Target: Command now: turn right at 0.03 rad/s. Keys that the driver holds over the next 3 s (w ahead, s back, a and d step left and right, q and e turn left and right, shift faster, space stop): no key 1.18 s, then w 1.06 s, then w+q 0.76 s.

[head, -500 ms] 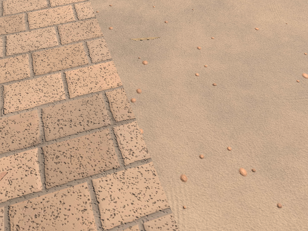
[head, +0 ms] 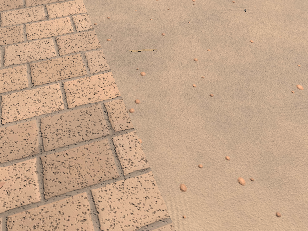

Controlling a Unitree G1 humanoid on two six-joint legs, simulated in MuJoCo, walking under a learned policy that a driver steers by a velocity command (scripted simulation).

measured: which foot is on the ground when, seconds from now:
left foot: down 0.00-1.00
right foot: down 0.00-1.00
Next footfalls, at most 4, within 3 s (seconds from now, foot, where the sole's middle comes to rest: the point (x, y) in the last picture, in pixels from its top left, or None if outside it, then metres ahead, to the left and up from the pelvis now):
1.54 right None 0.17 -0.12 -0.78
2.02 left None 0.51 0.03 -0.78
2.56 right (187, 168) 0.84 -0.13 -0.78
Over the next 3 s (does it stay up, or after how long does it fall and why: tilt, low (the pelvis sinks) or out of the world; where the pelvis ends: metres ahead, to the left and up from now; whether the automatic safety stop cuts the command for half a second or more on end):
stays up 0.87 -0.02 -0.01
